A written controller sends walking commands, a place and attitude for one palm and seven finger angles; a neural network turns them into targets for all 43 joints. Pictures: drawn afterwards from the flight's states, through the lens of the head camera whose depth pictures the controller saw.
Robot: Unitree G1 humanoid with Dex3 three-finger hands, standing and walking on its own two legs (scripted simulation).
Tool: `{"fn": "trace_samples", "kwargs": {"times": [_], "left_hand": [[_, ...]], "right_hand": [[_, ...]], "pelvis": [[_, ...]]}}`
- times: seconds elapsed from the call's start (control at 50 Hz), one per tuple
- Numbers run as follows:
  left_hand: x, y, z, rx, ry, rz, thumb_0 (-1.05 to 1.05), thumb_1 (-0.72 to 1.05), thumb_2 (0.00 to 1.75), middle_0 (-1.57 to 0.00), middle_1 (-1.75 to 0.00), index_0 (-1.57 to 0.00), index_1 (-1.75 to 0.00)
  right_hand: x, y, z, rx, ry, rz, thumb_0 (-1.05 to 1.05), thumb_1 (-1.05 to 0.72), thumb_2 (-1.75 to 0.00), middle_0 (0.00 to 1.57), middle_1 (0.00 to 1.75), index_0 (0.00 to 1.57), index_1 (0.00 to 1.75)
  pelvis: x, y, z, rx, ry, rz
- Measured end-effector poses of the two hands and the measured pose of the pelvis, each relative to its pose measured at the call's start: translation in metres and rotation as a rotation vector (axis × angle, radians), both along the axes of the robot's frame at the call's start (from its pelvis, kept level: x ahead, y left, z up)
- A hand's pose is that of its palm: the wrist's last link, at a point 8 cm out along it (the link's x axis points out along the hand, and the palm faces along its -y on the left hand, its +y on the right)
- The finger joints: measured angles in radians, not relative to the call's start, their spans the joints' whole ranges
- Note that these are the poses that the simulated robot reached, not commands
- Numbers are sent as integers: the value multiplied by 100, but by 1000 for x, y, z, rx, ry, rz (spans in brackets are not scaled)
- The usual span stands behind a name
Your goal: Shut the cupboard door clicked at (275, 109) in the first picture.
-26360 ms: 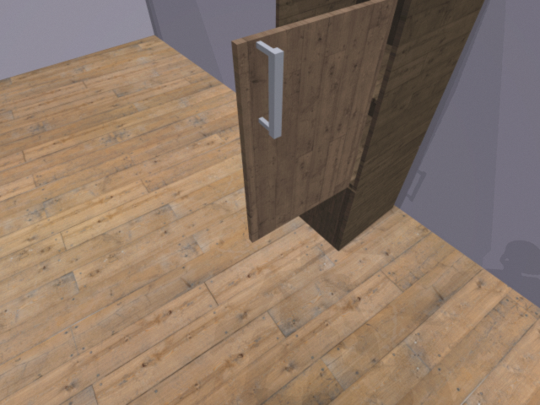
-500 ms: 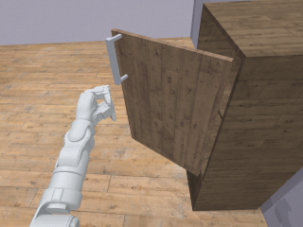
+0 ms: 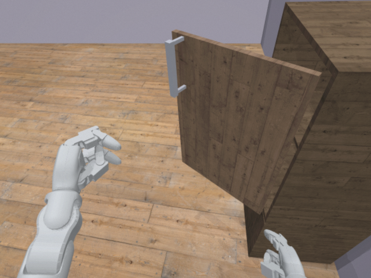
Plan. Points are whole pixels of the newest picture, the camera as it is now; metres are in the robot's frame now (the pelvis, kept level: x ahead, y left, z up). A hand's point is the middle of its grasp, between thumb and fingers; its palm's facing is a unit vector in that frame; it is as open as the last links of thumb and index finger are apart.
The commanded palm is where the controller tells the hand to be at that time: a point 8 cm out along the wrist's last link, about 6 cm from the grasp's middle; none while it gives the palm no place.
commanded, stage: draw the hand back to the body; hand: left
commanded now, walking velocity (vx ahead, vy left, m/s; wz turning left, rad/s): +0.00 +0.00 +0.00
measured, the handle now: (176, 68) +0.64 +0.10 +0.15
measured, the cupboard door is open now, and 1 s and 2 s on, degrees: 54 54 54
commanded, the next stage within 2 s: step back with the hand held close in 0.76 s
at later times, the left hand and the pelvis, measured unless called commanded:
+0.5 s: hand (35, 190) +0.20 +0.28 +0.16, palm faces +0.47 -0.78 -0.42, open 6.9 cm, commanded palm +0.16 +0.31 +0.17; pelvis +0.02 +0.01 +0.00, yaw +0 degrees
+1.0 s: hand (48, 179) +0.23 +0.27 +0.16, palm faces +0.42 -0.78 -0.46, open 7.4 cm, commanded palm +0.17 +0.30 +0.17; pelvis +0.03 +0.00 +0.00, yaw +0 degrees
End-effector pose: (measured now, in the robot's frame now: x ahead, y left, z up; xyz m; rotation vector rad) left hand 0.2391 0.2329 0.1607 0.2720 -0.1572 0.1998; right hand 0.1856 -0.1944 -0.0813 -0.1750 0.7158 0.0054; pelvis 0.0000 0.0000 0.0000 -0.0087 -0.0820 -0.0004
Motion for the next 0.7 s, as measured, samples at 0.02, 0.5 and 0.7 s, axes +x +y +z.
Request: {"fn": "trace_samples", "kwargs": {"times": [0.02,0.5,0.7], "left_hand": [[-3,4,4,14,-13,12,2,89,90,-93,-109,-93,-110],[-78,84,13,187,18,296,1,89,90,-30,-41,-30,-41],[-60,70,9,141,10,250,1,89,90,-22,-32,-22,-32]], "right_hand": [[-5,0,-4,1,19,-5,1,-90,-90,20,30,21,30],[8,-30,3,-72,-30,-96,1,-91,-90,20,30,20,30],[26,-7,9,-22,-69,-50,1,-90,-90,20,30,20,30]], "pelvis": [[1,1,0,0,-1,-1],[22,12,0,-3,11,-7],[26,9,0,4,21,-8]]}}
